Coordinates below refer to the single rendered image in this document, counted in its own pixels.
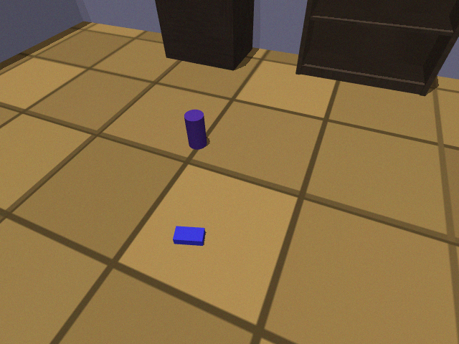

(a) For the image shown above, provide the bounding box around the bookshelf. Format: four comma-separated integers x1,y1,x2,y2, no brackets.
296,0,459,96

